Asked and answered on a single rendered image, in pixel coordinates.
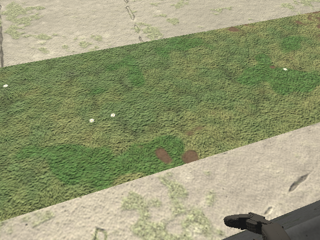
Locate robot right hand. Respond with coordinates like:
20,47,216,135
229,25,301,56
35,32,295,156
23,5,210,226
223,212,291,240

